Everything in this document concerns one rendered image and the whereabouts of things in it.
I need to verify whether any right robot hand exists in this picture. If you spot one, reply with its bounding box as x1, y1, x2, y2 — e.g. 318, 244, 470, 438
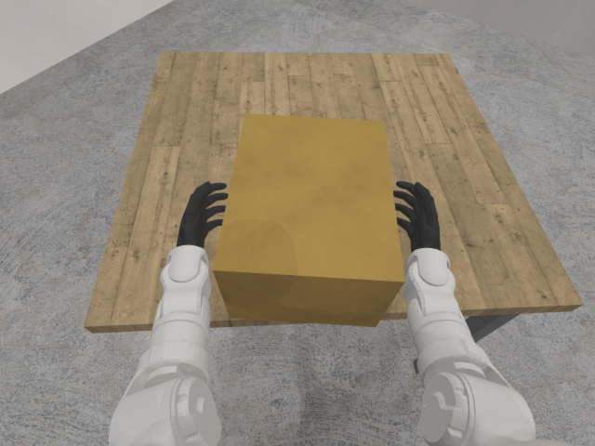
393, 181, 441, 253

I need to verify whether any left robot upper arm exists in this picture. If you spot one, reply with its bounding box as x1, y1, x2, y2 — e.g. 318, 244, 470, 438
110, 375, 221, 446

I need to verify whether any left robot forearm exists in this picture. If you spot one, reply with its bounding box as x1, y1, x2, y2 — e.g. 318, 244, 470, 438
109, 245, 211, 446

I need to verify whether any table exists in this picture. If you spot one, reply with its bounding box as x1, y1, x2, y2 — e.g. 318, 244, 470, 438
84, 52, 584, 374

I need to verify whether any left robot hand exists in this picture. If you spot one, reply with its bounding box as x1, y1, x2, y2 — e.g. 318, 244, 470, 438
177, 181, 229, 248

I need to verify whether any right robot forearm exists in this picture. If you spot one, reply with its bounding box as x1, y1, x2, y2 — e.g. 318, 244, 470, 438
402, 248, 536, 439

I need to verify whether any carton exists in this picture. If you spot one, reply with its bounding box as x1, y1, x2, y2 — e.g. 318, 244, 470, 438
213, 113, 405, 327

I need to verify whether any right robot upper arm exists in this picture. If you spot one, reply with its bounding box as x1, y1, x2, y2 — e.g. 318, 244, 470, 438
418, 371, 575, 446

